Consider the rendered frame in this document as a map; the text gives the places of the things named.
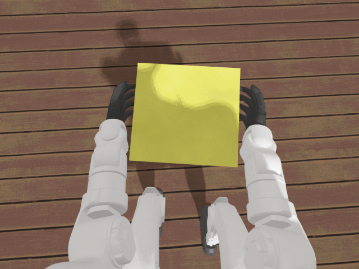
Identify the left robot hand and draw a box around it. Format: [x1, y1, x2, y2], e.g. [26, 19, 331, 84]
[106, 81, 136, 123]

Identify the right robot upper arm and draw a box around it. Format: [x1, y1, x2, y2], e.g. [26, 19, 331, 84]
[243, 225, 316, 269]

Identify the robot left shin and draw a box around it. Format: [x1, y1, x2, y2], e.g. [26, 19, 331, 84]
[137, 187, 162, 227]

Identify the robot right forearm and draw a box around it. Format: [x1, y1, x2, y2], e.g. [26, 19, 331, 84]
[240, 124, 308, 240]

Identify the left robot foot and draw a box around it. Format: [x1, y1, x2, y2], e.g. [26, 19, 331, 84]
[158, 190, 165, 237]

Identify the left robot upper arm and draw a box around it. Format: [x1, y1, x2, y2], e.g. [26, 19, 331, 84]
[45, 215, 136, 269]

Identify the right robot hand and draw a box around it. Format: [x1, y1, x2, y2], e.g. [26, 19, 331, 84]
[239, 85, 266, 130]

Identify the carton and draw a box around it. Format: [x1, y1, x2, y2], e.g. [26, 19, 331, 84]
[129, 63, 240, 167]

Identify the robot left forearm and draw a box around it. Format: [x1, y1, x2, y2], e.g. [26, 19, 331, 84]
[68, 119, 128, 261]

